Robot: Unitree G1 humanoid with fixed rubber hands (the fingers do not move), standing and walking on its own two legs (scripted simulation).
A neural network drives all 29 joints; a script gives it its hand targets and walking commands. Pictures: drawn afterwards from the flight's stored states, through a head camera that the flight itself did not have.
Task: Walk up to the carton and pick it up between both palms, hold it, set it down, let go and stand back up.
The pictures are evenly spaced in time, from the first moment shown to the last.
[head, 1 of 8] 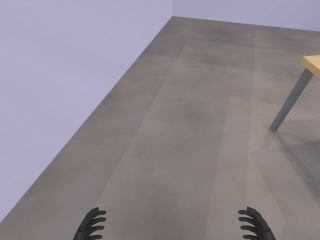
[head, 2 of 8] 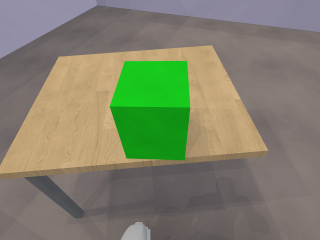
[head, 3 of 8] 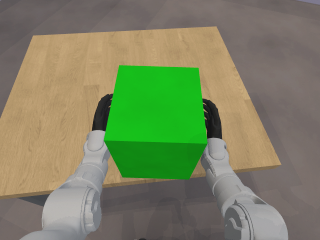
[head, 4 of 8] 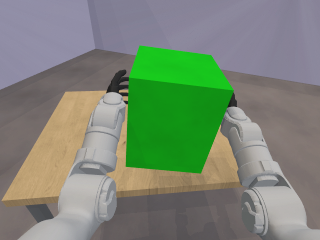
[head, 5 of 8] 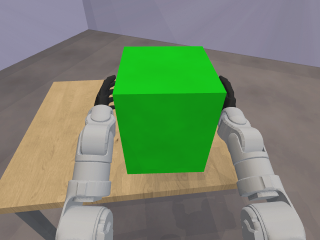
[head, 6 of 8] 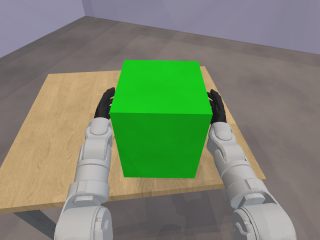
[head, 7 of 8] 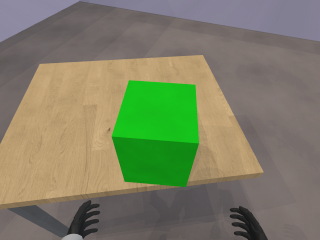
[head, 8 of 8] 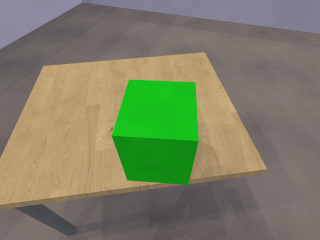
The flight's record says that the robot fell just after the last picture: no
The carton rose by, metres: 0.21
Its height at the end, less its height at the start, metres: +0.00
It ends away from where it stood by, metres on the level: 0.02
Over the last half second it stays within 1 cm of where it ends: yes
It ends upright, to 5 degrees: yes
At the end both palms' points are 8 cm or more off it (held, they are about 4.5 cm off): yes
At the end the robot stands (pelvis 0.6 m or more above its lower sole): yes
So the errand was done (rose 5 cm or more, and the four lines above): yes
